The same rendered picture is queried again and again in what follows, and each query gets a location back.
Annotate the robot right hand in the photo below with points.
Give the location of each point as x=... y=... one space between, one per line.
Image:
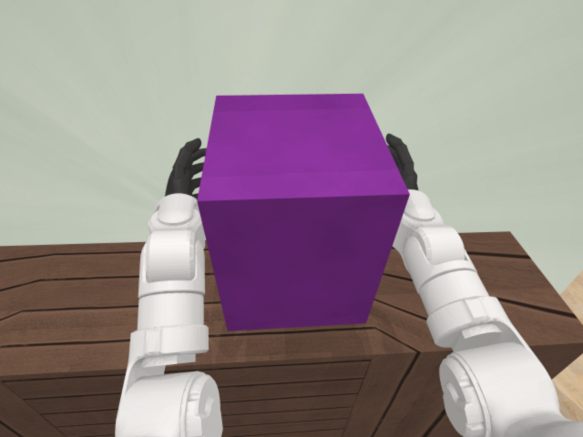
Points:
x=402 y=160

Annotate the carton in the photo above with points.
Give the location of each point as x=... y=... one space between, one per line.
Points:
x=300 y=201

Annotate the right robot upper arm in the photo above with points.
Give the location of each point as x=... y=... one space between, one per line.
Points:
x=501 y=390

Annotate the left robot upper arm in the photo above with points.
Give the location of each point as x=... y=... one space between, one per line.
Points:
x=185 y=404

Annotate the robot left hand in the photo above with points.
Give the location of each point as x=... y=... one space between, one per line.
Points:
x=180 y=178

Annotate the right robot forearm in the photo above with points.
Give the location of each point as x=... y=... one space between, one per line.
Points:
x=461 y=314

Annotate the pedestal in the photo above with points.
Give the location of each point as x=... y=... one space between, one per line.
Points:
x=67 y=311

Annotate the left robot forearm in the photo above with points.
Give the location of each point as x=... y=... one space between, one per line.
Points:
x=171 y=287

